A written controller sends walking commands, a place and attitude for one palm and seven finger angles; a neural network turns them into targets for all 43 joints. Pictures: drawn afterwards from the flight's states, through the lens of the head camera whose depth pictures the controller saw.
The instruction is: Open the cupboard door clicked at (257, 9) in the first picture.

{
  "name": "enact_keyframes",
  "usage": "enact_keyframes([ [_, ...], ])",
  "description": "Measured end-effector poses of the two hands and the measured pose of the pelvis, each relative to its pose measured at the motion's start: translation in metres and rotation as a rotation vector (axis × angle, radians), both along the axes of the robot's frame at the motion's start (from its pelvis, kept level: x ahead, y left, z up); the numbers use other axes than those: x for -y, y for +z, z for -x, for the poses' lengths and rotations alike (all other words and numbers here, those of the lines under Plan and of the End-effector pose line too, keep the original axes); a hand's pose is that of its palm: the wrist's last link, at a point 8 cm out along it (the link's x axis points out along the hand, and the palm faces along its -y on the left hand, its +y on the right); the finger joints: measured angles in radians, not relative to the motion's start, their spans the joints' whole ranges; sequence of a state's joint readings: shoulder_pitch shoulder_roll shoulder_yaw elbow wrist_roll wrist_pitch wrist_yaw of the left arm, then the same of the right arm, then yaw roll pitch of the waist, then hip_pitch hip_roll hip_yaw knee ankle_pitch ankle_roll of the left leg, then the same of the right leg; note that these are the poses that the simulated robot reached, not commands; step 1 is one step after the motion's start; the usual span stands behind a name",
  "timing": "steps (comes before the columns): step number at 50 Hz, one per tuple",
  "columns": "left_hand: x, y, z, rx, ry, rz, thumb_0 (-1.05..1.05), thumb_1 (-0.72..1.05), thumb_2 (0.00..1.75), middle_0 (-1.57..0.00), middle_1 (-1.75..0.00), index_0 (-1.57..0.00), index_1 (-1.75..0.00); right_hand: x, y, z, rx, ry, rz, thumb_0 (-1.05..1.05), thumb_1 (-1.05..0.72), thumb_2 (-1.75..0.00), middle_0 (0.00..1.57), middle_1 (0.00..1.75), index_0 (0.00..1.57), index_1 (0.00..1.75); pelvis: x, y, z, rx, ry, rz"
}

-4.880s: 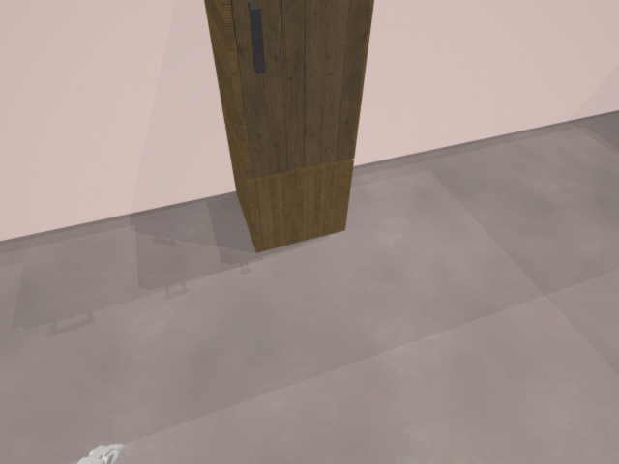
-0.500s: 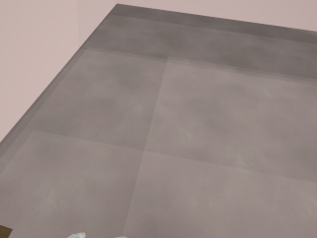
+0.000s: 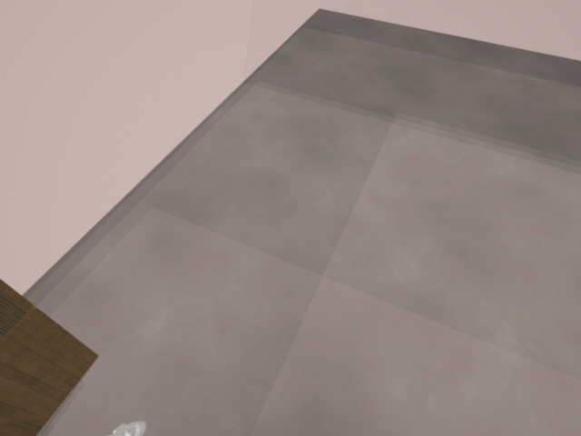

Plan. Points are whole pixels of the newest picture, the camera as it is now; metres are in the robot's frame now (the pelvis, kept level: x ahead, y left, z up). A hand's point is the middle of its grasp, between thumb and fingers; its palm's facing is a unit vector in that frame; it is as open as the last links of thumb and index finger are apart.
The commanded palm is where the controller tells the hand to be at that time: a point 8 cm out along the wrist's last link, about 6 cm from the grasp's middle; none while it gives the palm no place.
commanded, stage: turn to face it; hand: left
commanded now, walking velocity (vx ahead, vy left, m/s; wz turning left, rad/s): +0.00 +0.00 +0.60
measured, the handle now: out of the picture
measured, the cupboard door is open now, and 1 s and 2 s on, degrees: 0 0 0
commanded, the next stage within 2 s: take the last steps up to it in 1.72 s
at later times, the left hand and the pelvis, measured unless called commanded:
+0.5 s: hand out of the picture -0.05 +0.21 -0.19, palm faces +0.36 -0.90 -0.23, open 7.4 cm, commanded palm none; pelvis -0.02 +0.00 -0.02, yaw +21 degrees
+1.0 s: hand out of the picture +0.00 +0.27 -0.14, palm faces +0.55 -0.79 -0.27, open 7.4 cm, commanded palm none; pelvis -0.01 +0.02 +0.00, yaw +36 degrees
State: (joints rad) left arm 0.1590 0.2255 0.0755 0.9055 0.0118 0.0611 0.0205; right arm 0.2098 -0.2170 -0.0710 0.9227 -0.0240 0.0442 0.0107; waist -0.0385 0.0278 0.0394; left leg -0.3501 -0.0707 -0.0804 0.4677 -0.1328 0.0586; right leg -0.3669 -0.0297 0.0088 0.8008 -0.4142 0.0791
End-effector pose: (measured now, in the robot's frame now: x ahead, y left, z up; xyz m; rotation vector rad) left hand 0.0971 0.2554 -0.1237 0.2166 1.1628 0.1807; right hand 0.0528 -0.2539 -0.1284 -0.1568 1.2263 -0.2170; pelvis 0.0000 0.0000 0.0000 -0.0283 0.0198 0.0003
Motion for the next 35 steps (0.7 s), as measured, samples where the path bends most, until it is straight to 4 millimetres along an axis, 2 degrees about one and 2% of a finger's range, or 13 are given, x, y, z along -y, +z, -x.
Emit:
enact_keyframes([
  [5, 0.021, 0.004, 0.022, 0.045, 0.049, -0.027, 0.0, 0.91, 0.9, -0.2, -0.3, -0.2, -0.3, 0.021, -0.018, -0.004, -0.017, 0.042, -0.032, 0.0, -0.9, -0.9, 0.2, 0.3, 0.2, 0.3, 0.022, -0.008, 0.009, -0.003, 0.06, -0.025],
  [10, 0.034, 0.014, 0.06, 0.008, 0.13, -0.03, 0.0, 0.91, 0.9, -0.2, -0.3, -0.2, -0.3, 0.033, -0.014, -0.017, -0.034, 0.118, -0.035, 0.01, -0.9, -0.9, 0.2, 0.29, 0.2, 0.3, 0.031, 0.001, 0.011, 0.019, 0.141, -0.042],
  [16, 0.036, 0.008, 0.094, -0.016, 0.213, -0.01, 0.0, 0.9, 0.9, -0.2, -0.3, -0.2, -0.3, 0.032, -0.009, -0.037, -0.061, 0.211, -0.013, 0.01, -0.9, -0.9, 0.2, 0.29, 0.2, 0.3, 0.031, 0.002, 0.012, 0.028, 0.235, -0.053],
  [21, 0.025, -0.007, 0.13, -0.056, 0.299, 0.026, 0.0, 0.9, 0.9, -0.2, -0.3, -0.21, -0.3, 0.005, -0.006, -0.07, -0.056, 0.323, 0.018, 0.01, -0.91, -0.9, 0.2, 0.29, 0.2, 0.3, 0.016, -0.004, 0.015, 0.021, 0.305, -0.046],
  [26, -0.003, -0.036, 0.175, -0.12, 0.402, 0.064, 0.0, 0.9, 0.9, -0.2, -0.3, -0.21, -0.3, -0.043, 0.0, -0.112, 0.035, 0.449, 0.057, 0.01, -0.91, -0.9, 0.2, 0.29, 0.2, 0.3, -0.009, -0.018, 0.021, 0.008, 0.369, -0.035],
  [28, -0.013, -0.04, 0.188, -0.157, 0.428, 0.065, 0.0, 0.9, 0.9, -0.2, -0.3, -0.2, -0.3, -0.061, 0.007, -0.121, 0.076, 0.481, 0.058, 0.01, -0.91, -0.9, 0.2, 0.29, 0.2, 0.3, -0.015, -0.017, 0.024, 0.009, 0.376, -0.031],
  [31, -0.028, -0.034, 0.195, -0.169, 0.456, 0.062, 0.01, 0.91, 0.9, -0.2, -0.3, -0.2, -0.3, -0.078, 0.018, -0.126, 0.107, 0.505, 0.066, 0.0, -0.9, -0.9, 0.2, 0.29, 0.2, 0.3, -0.024, -0.009, 0.025, 0.01, 0.402, -0.007],
  [35, -0.045, -0.02, 0.186, -0.1, 0.479, 0.046, 0.01, 0.91, 0.9, -0.19, -0.3, -0.2, -0.3, -0.092, 0.024, -0.123, 0.091, 0.537, 0.065, 0.0, -0.9, -0.9, 0.2, 0.29, 0.2, 0.3, -0.032, 0.001, 0.027, 0.009, 0.446, 0.009],
])
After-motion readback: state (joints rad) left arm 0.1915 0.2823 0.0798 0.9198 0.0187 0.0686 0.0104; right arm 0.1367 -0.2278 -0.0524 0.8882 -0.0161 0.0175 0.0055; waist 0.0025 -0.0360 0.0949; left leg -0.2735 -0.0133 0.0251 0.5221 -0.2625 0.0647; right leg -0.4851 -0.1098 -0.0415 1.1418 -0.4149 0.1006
